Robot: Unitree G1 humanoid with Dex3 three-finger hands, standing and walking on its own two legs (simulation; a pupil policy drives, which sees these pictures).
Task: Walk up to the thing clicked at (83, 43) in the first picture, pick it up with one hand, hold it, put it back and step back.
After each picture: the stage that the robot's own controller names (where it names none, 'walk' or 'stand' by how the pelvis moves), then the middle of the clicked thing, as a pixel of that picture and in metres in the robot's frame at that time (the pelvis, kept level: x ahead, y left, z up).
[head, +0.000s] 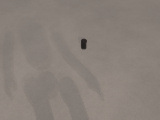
stand; (83, 44) +1.41 -0.01 -0.72
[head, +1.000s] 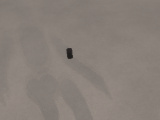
walk; (69, 53) +1.28 +0.23 -0.71
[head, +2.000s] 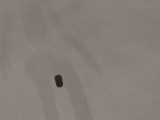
walk; (58, 81) +0.82 +0.27 -0.71
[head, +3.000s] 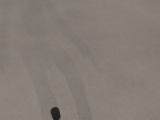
walk; (55, 114) +0.51 +0.22 -0.69
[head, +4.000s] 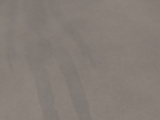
stand; out of the picture +0.39 +0.19 -0.71
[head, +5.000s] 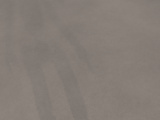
stand; out of the picture +0.36 +0.20 -0.72
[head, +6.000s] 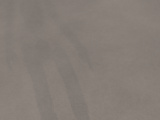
stand; out of the picture +0.37 +0.20 -0.72
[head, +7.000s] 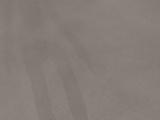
stand; out of the picture +0.36 +0.21 -0.72
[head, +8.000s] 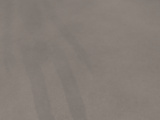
stand; out of the picture +0.36 +0.21 -0.73
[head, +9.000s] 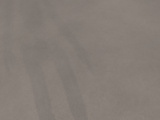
stand; out of the picture +0.37 +0.20 -0.72
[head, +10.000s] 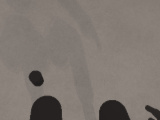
go down; (36, 78) +0.42 +0.23 -0.44
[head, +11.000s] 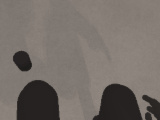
go down; (23, 61) +0.44 +0.27 -0.31
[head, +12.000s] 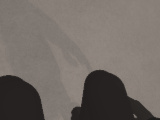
close in; out of the picture +0.40 +0.30 -0.23
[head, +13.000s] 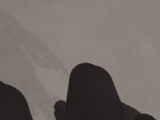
close; out of the picture +0.39 +0.32 -0.22
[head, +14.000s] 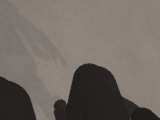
lift; out of the picture +0.38 +0.32 -0.22
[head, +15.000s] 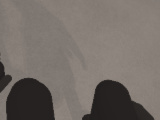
lift; out of the picture +0.32 +0.29 -0.10
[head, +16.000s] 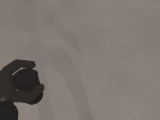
hold; (29, 87) +0.33 +0.18 +0.04
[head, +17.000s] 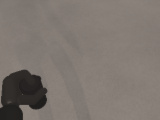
hold; (34, 92) +0.33 +0.18 -0.01
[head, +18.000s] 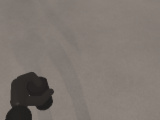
crouch; (40, 94) +0.33 +0.16 -0.04
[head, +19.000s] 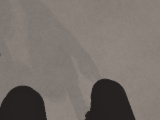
lower; out of the picture +0.45 +0.28 -0.10
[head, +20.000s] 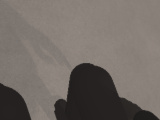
lower; out of the picture +0.40 +0.34 -0.22
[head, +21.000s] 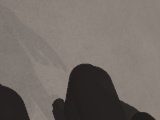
lower; out of the picture +0.40 +0.34 -0.22
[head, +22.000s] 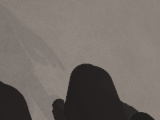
lower; out of the picture +0.40 +0.34 -0.22
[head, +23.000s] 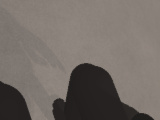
lower; out of the picture +0.39 +0.34 -0.22
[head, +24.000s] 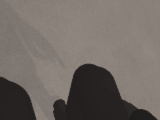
open; out of the picture +0.38 +0.32 -0.23
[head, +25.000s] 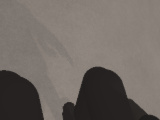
stand; out of the picture +0.39 +0.31 -0.23
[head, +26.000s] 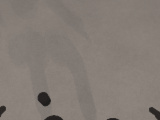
stand; (44, 99) +0.40 +0.23 -0.54
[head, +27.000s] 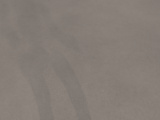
stand; out of the picture +0.39 +0.21 -0.66
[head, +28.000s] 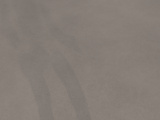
stand; out of the picture +0.38 +0.22 -0.67
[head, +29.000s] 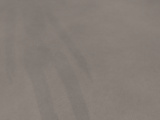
stand; out of the picture +0.40 +0.20 -0.72
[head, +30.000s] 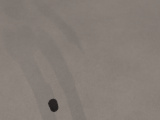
walk; (53, 105) +0.47 +0.19 -0.70
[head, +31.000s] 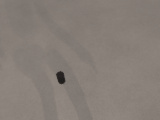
walk; (60, 77) +0.76 +0.22 -0.70
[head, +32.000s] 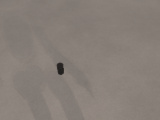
stand; (60, 68) +1.02 +0.23 -0.71
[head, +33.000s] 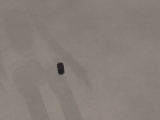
stand; (60, 68) +1.00 +0.23 -0.73
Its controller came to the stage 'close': yes
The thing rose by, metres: 0.71
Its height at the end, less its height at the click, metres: +0.00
